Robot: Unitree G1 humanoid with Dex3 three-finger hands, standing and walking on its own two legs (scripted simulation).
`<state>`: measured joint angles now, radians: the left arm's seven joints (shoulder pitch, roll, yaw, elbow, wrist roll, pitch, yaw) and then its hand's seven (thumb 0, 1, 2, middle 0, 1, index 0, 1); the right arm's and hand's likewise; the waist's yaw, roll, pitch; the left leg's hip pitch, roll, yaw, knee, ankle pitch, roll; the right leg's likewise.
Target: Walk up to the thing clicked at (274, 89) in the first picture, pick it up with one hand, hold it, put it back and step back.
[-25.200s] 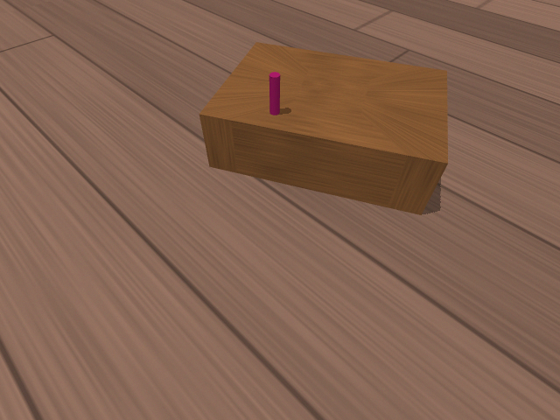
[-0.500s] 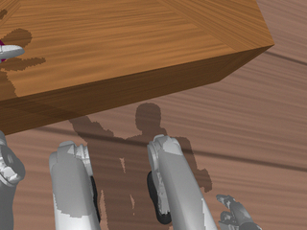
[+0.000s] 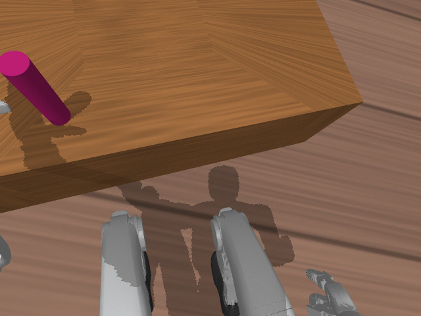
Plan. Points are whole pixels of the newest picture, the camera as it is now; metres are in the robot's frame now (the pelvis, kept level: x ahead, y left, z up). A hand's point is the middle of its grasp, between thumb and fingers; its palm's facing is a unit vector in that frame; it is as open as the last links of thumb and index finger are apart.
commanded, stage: home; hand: left
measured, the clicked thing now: (40, 94) +0.52 +0.29 -0.07
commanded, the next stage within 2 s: none
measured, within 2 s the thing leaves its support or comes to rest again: neither
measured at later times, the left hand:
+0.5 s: hand out of the picture +0.37 +0.37 +0.10, palm faces +0.34 -0.85 -0.40, open 17.3 cm
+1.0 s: hand out of the picture +0.20 +0.21 +0.16, palm faces +0.25 -0.94 -0.25, open 17.4 cm
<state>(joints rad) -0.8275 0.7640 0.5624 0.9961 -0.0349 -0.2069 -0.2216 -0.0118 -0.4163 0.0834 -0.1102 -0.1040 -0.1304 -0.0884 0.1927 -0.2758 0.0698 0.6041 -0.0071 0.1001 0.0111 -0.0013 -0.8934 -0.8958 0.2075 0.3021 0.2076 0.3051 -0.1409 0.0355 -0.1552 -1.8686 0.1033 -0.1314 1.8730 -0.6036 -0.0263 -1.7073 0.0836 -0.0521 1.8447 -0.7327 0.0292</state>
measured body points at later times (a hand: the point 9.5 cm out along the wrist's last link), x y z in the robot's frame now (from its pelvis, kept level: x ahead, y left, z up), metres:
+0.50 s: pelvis +0.04 +0.02 +0.17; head +0.16 +0.07 +0.60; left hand +0.34 +0.41 +0.12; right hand +0.15 -0.24 +0.06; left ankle +0.08 +0.14 -0.46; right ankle +0.05 -0.13 -0.46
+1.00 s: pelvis +0.06 +0.01 +0.23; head +0.09 +0.01 +0.68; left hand +0.19 +0.26 +0.18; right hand +0.27 -0.19 +0.15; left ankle +0.08 +0.14 -0.46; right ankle +0.05 -0.13 -0.46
